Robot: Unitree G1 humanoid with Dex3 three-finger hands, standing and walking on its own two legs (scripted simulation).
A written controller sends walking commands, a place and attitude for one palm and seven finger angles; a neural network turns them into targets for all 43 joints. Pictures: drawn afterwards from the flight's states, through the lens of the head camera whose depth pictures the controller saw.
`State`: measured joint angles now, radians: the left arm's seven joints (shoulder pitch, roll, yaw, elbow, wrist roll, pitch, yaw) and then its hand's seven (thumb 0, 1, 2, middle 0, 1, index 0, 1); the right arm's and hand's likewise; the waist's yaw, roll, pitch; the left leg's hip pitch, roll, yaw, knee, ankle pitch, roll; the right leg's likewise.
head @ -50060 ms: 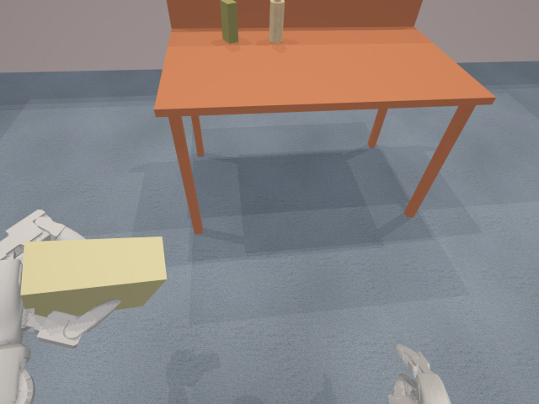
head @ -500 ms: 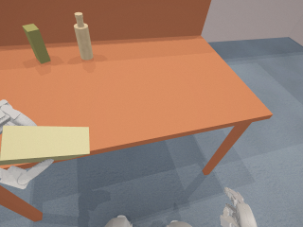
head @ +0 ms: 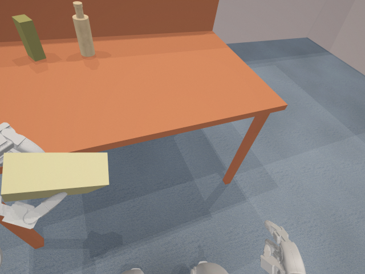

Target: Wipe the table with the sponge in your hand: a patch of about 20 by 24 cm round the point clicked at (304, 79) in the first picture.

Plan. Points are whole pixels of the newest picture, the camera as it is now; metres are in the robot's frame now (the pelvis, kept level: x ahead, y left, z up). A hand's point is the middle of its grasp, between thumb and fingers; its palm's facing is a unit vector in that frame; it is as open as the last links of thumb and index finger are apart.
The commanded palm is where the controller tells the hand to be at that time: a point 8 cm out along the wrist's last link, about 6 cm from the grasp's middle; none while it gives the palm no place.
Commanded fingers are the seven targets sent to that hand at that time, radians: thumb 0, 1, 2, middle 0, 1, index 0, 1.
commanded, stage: stop stepping back and stand still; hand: left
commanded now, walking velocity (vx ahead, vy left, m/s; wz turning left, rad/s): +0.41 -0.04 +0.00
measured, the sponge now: (69, 176) +0.24 +0.21 +0.14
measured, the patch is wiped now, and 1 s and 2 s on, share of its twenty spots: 1.00 1.00 1.00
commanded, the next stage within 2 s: stand and wait in 1.24 s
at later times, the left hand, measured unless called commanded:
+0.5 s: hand out of the picture +0.05 +0.23 +0.18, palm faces +0.42 -0.83 -0.36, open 9.5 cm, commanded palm +0.00 +0.26 +0.20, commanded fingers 0.00 0.10 1.30 -1.20 -1.60 -1.20 -1.60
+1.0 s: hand out of the picture -0.03 +0.21 +0.19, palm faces +0.42 -0.82 -0.39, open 9.5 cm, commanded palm -0.09 +0.24 +0.20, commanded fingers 0.00 0.10 1.30 -1.20 -1.60 -1.20 -1.60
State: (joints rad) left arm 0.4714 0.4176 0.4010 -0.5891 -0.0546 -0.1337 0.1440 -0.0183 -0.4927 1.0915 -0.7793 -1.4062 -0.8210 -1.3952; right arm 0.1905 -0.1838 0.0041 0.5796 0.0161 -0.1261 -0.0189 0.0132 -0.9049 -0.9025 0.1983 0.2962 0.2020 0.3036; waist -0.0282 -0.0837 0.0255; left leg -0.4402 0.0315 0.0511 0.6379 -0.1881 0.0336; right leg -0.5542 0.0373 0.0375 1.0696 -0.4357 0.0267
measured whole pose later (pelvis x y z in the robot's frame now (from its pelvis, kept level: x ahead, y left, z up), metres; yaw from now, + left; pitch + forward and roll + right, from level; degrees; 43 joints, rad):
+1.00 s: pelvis -0.24 -0.04 +0.01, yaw +2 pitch -1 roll +0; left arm 0.45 0.41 0.37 -0.44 -0.05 -0.13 0.14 -0.02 -0.50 1.09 -0.78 -1.40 -0.82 -1.39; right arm 0.25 -0.19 0.02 0.63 0.03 -0.16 -0.05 0.01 -0.91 -0.90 0.20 0.30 0.20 0.30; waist -0.05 -0.02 -0.06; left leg -0.29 0.04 0.07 0.59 -0.29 0.02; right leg -0.55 -0.03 -0.06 1.04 -0.40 0.00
